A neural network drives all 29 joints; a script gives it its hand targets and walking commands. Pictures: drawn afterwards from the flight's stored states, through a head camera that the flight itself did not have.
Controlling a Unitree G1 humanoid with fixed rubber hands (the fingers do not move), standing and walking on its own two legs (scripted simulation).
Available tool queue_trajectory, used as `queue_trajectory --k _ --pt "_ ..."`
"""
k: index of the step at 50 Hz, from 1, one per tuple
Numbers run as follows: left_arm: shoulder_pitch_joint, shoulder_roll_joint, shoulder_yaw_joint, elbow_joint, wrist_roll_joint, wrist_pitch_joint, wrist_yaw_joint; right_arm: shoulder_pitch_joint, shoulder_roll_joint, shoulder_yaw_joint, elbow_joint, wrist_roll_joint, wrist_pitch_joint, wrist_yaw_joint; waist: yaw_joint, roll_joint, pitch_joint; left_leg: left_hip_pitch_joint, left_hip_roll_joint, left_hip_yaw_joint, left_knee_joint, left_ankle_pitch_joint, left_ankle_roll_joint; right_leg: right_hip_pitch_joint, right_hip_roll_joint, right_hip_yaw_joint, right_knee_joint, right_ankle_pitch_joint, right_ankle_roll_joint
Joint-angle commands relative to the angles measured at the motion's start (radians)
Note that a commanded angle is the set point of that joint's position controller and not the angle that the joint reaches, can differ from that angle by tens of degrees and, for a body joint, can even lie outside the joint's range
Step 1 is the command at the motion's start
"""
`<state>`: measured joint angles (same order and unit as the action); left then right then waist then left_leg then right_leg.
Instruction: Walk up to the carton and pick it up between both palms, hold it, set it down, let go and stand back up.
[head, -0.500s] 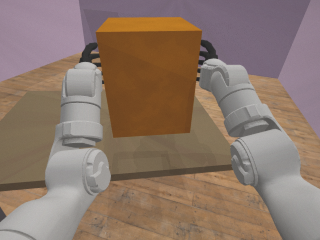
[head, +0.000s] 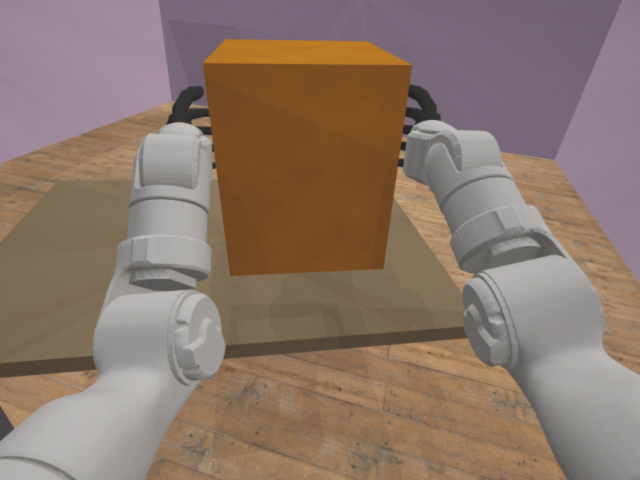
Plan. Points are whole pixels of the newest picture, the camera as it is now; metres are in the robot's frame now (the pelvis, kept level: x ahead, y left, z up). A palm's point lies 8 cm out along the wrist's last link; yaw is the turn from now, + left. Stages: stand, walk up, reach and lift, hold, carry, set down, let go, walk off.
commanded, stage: hold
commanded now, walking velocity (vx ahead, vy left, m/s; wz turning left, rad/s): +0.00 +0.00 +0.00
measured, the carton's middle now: (302, 151) +0.44 +0.00 +0.29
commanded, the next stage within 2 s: set down in 0.70 s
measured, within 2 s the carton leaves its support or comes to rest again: neither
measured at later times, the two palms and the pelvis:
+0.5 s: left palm (177, 150) +0.38 +0.15 +0.30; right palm (414, 145) +0.37 -0.12 +0.32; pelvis +0.01 +0.00 +0.00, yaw +1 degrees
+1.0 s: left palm (171, 130) +0.40 +0.16 +0.32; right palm (408, 121) +0.39 -0.12 +0.35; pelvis +0.01 +0.00 +0.00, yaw +0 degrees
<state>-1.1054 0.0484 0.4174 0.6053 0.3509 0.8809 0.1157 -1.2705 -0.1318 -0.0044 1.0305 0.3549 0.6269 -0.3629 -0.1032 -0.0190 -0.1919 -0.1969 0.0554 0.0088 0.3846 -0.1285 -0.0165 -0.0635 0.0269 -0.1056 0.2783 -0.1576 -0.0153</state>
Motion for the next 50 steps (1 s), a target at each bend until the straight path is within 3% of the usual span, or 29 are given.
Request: queue_trajectory --k 1,2,4,5,6,7,9,10,11,12,13,16,18,23,26,27,29,32,33,34,35,36,37,39,43,45,47,48,50 --pt "-0.915 -0.544 -0.242 -0.094 -0.243 -0.118 -0.223 -0.829 0.610 0.018 -0.301 0.142 -0.072 0.208 0.001 0.084 -0.287 0.209 -0.085 -0.025 -0.037 0.062 -0.007 -0.063 0.054 0.071 -0.066 -0.028 0.082" --pt "-0.944 -0.558 -0.257 -0.093 -0.261 -0.124 -0.222 -0.906 0.610 0.024 -0.364 0.155 -0.087 0.208 0.002 0.098 -0.378 0.214 -0.088 -0.030 -0.034 0.056 -0.011 -0.034 0.056 0.070 -0.062 -0.037 0.083" --pt "-0.929 -0.553 -0.213 -0.042 -0.240 -0.132 -0.213 -0.919 0.619 0.015 -0.351 0.139 -0.092 0.209 0.022 0.044 -0.345 0.213 -0.083 -0.030 -0.034 0.066 0.004 -0.053 0.056 0.069 -0.070 -0.027 0.086" --pt "-0.908 -0.526 -0.181 0.006 -0.224 -0.132 -0.214 -0.884 0.612 0.008 -0.284 0.131 -0.084 0.211 0.030 0.026 -0.279 0.192 -0.089 -0.019 -0.040 0.044 0.007 -0.080 0.051 0.070 -0.082 -0.053 0.091" --pt "-0.894 -0.534 -0.195 -0.018 -0.233 -0.135 -0.221 -0.865 0.613 0.015 -0.298 0.135 -0.091 0.211 0.018 0.022 -0.311 0.203 -0.090 -0.018 -0.038 0.093 0.007 -0.052 0.056 0.066 -0.072 0.000 0.087" --pt "-0.877 -0.556 -0.192 -0.024 -0.225 -0.135 -0.225 -0.869 0.620 0.019 -0.324 0.137 -0.097 0.210 0.032 0.037 -0.325 0.216 -0.091 -0.024 -0.021 0.141 -0.001 -0.045 0.056 0.072 -0.067 0.048 0.082" --pt "-0.908 -0.566 -0.235 -0.083 -0.251 -0.133 -0.227 -0.858 0.613 0.028 -0.341 0.162 -0.097 0.204 0.005 0.081 -0.372 0.250 -0.088 -0.027 0.007 0.231 -0.021 -0.016 0.073 0.061 -0.043 0.136 0.077" --pt "-0.877 -0.562 -0.236 -0.084 -0.262 -0.128 -0.233 -0.854 0.610 0.049 -0.369 0.177 -0.092 0.195 -0.009 0.063 -0.394 0.272 -0.099 -0.022 0.022 0.262 -0.022 0.018 0.070 0.064 -0.045 0.180 0.080" --pt "-0.868 -0.546 -0.246 -0.127 -0.262 -0.128 -0.231 -0.849 0.629 0.082 -0.424 0.201 -0.092 0.187 0.000 0.036 -0.438 0.295 -0.097 -0.026 0.033 0.317 -0.016 0.045 0.070 0.066 -0.039 0.250 0.088" --pt "-0.832 -0.534 -0.228 -0.104 -0.234 -0.115 -0.234 -0.807 0.605 0.072 -0.392 0.199 -0.079 0.179 0.007 0.045 -0.376 0.290 -0.102 -0.022 0.037 0.303 -0.019 0.040 0.066 0.071 -0.039 0.255 0.090" --pt "-0.841 -0.529 -0.255 -0.156 -0.254 -0.119 -0.238 -0.788 0.607 0.082 -0.402 0.204 -0.076 0.172 -0.030 0.068 -0.415 0.307 -0.102 -0.028 0.032 0.286 -0.024 0.055 0.063 0.079 -0.035 0.258 0.089" --pt "-0.870 -0.551 -0.295 -0.164 -0.270 -0.105 -0.237 -0.817 0.582 0.074 -0.430 0.216 -0.067 0.174 -0.035 0.116 -0.380 0.289 -0.094 -0.028 0.017 0.252 -0.038 -0.002 0.068 0.067 -0.045 0.174 0.079" --pt "-0.872 -0.546 -0.305 -0.152 -0.271 -0.098 -0.235 -0.798 0.579 0.063 -0.383 0.199 -0.056 0.179 -0.032 0.128 -0.314 0.265 -0.082 -0.034 -0.008 0.198 -0.036 -0.008 0.062 0.059 -0.051 0.113 0.080" --pt "-0.866 -0.610 -0.382 -0.232 -0.318 -0.089 -0.229 -0.832 0.604 0.114 -0.530 0.249 -0.064 0.168 -0.040 0.174 -0.411 0.289 -0.093 -0.047 0.039 0.339 -0.055 0.024 0.064 0.075 -0.040 0.262 0.078" --pt "-0.875 -0.584 -0.348 -0.235 -0.281 -0.086 -0.226 -0.809 0.606 0.107 -0.469 0.227 -0.050 0.166 -0.038 0.143 -0.363 0.302 -0.091 -0.041 0.031 0.292 -0.050 -0.024 0.059 0.070 -0.049 0.193 0.078" --pt "-0.870 -0.586 -0.332 -0.216 -0.288 -0.088 -0.224 -0.844 0.609 0.105 -0.496 0.232 -0.056 0.172 -0.008 0.123 -0.364 0.269 -0.089 -0.041 0.010 0.250 -0.050 -0.016 0.062 0.065 -0.052 0.158 0.082" --pt "-0.891 -0.582 -0.326 -0.230 -0.276 -0.089 -0.218 -0.827 0.611 0.092 -0.456 0.206 -0.050 0.179 -0.019 0.122 -0.345 0.276 -0.087 -0.031 0.003 0.207 -0.044 -0.037 0.059 0.067 -0.058 0.107 0.076" --pt "-0.899 -0.560 -0.265 -0.171 -0.250 -0.088 -0.227 -0.859 0.620 0.064 -0.429 0.183 -0.053 0.185 0.015 0.082 -0.341 0.220 -0.090 -0.024 -0.017 0.134 -0.025 -0.019 0.055 0.074 -0.057 0.044 0.084" --pt "-0.887 -0.556 -0.280 -0.218 -0.263 -0.096 -0.222 -0.821 0.634 0.101 -0.437 0.200 -0.053 0.189 0.015 0.065 -0.360 0.247 -0.088 -0.025 -0.011 0.192 -0.020 -0.007 0.058 0.074 -0.046 0.108 0.089" --pt "-0.876 -0.557 -0.288 -0.182 -0.258 -0.094 -0.221 -0.813 0.608 0.057 -0.398 0.184 -0.056 0.189 -0.010 0.109 -0.360 0.248 -0.083 -0.036 -0.009 0.190 -0.032 -0.010 0.061 0.076 -0.050 0.100 0.080" --pt "-0.874 -0.547 -0.254 -0.151 -0.251 -0.097 -0.221 -0.803 0.600 0.054 -0.381 0.178 -0.051 0.192 0.012 0.084 -0.313 0.223 -0.084 -0.032 -0.017 0.172 -0.027 -0.012 0.057 0.081 -0.061 0.074 0.082" --pt "-0.904 -0.551 -0.271 -0.185 -0.281 -0.128 -0.223 -0.883 0.620 0.073 -0.470 0.193 -0.086 0.196 0.027 0.058 -0.386 0.270 -0.082 -0.042 -0.002 0.133 -0.027 0.003 0.051 0.073 -0.053 0.064 0.075" --pt "-0.897 -0.588 -0.325 -0.216 -0.299 -0.135 -0.220 -0.879 0.658 0.118 -0.516 0.204 -0.095 0.194 0.025 0.063 -0.474 0.306 -0.086 -0.057 0.010 0.219 -0.024 0.024 0.056 0.076 -0.047 0.126 0.066" --pt "-0.950 -0.572 -0.277 -0.162 -0.292 -0.161 -0.211 -0.944 0.650 0.059 -0.471 0.161 -0.116 0.195 0.023 0.028 -0.439 0.294 -0.080 -0.053 0.011 0.116 -0.020 -0.020 0.061 0.057 -0.041 0.042 0.066" --pt "-0.927 -0.539 -0.223 -0.073 -0.237 -0.210 -0.222 -0.869 0.623 -0.011 -0.343 0.073 -0.167 0.206 0.011 0.025 -0.301 0.261 -0.075 -0.046 -0.023 0.030 0.005 -0.066 0.034 0.070 -0.071 -0.034 0.066" --pt "-0.891 -0.496 -0.169 0.053 -0.180 -0.221 -0.238 -0.857 0.572 -0.083 -0.226 0.029 -0.190 0.214 0.016 0.056 -0.188 0.226 -0.079 -0.037 -0.054 -0.045 0.010 -0.094 0.027 0.071 -0.083 -0.111 0.063" --pt "-0.877 -0.478 -0.167 0.034 -0.167 -0.242 -0.245 -0.792 0.539 -0.113 -0.160 -0.002 -0.220 0.220 -0.004 0.081 -0.177 0.240 -0.066 -0.037 -0.061 -0.030 0.002 -0.076 0.030 0.059 -0.082 -0.082 0.051" --pt "-0.846 -0.497 -0.186 0.007 -0.171 -0.248 -0.245 -0.777 0.540 -0.105 -0.179 -0.007 -0.236 0.218 -0.011 0.102 -0.222 0.273 -0.065 -0.034 -0.066 0.041 -0.007 -0.041 0.040 0.046 -0.071 0.008 0.050" --pt "-0.792 -0.450 -0.163 0.068 -0.143 -0.255 -0.263 -0.740 0.516 -0.112 -0.117 -0.028 -0.250 0.212 -0.025 0.071 -0.164 0.294 -0.079 -0.021 -0.047 0.109 -0.006 -0.009 0.030 0.053 -0.085 0.059 0.055"
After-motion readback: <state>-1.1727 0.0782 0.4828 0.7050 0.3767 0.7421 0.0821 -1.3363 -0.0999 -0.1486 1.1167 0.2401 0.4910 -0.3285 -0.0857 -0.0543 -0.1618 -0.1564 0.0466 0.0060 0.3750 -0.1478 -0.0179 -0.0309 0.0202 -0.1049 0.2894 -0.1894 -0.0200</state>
